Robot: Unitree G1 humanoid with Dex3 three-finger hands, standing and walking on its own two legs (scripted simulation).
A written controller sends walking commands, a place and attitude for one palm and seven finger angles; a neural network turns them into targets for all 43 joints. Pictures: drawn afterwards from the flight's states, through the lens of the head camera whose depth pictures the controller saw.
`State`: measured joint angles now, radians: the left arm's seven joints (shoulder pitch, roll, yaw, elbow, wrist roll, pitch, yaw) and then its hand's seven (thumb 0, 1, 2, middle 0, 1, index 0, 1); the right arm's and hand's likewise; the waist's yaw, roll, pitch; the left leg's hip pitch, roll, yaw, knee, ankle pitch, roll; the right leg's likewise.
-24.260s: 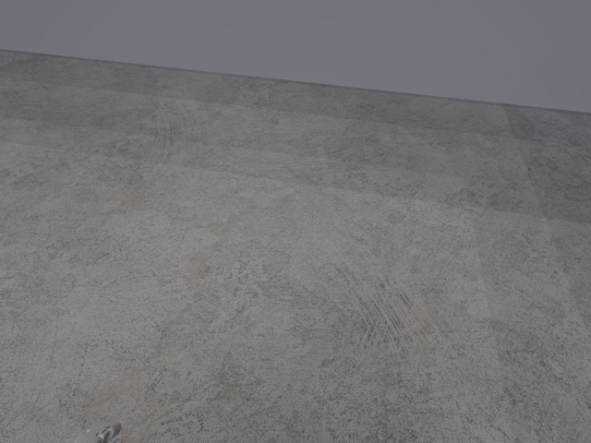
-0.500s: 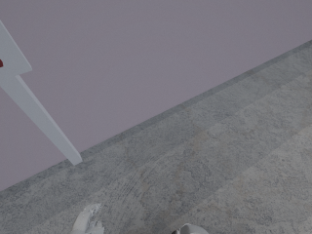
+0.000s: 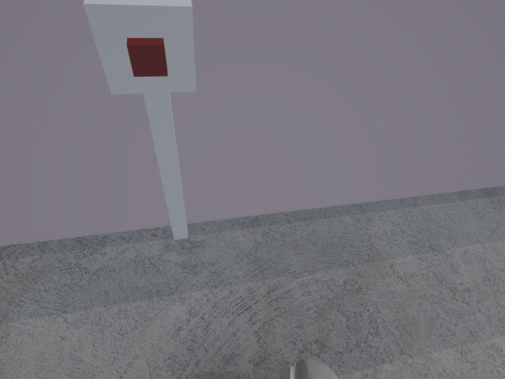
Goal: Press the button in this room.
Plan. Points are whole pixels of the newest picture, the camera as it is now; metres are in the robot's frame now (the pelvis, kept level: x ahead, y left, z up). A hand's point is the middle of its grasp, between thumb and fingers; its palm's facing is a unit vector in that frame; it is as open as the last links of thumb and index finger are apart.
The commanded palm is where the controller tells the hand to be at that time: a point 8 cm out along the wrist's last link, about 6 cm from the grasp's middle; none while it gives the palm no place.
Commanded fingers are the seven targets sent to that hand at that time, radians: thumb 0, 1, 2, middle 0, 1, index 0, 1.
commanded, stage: turn to face it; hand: left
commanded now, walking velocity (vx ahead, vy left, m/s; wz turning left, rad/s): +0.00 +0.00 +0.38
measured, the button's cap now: (148, 56) +0.67 +0.26 +0.11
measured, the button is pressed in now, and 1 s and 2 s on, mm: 0 0 0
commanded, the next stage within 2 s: take the last steps up to it in 0.38 s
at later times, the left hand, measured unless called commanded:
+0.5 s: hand out of the picture +0.05 +0.14 -0.16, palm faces +0.17 -0.95 -0.26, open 7.4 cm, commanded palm none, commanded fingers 0.00 0.90 0.90 -0.20 -0.30 -0.20 -0.30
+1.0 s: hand out of the picture -0.12 +0.06 -0.16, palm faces +0.39 -0.91 -0.15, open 7.4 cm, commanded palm none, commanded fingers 0.00 0.90 0.90 -0.20 -0.30 -0.20 -0.30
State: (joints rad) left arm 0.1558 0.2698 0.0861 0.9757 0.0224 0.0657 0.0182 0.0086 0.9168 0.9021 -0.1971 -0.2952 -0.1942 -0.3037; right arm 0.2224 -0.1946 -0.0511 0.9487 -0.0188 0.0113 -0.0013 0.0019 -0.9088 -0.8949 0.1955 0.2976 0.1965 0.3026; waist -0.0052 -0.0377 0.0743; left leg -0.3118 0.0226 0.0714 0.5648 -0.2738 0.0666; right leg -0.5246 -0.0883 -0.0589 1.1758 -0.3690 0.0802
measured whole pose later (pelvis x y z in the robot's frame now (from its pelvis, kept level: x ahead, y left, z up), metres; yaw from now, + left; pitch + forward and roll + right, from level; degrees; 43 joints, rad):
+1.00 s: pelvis +0.04 -0.04 +0.00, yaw +15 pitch +1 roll +0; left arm 0.51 0.11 0.02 1.19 0.03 -0.04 0.01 0.01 0.91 0.90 -0.20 -0.30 -0.20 -0.30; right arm 0.14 -0.19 -0.05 1.05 -0.02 0.00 0.02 0.01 -0.91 -0.90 0.19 0.30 0.19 0.30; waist 0.08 0.00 0.03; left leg -0.33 0.06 0.10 0.58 -0.29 -0.02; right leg -0.05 -0.05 -0.12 0.38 -0.34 0.01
